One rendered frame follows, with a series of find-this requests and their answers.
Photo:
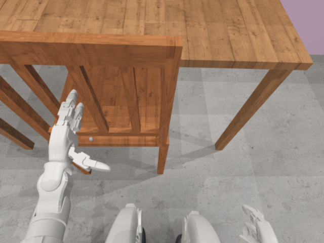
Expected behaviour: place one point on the chair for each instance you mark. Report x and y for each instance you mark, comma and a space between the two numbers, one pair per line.
126, 83

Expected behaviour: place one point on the left robot thigh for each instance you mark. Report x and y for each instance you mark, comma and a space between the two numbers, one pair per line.
128, 224

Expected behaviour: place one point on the robot left hand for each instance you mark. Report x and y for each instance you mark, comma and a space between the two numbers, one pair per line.
63, 135

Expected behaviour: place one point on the right robot thigh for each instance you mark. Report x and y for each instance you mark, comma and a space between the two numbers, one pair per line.
197, 229

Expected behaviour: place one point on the left robot forearm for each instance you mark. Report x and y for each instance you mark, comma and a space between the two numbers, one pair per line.
50, 217

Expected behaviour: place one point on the table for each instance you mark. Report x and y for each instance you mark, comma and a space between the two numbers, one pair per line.
243, 34

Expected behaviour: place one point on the robot right hand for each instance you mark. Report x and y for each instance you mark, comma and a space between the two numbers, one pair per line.
262, 233

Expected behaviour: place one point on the robot thigh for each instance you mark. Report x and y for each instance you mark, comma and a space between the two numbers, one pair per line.
197, 229
128, 224

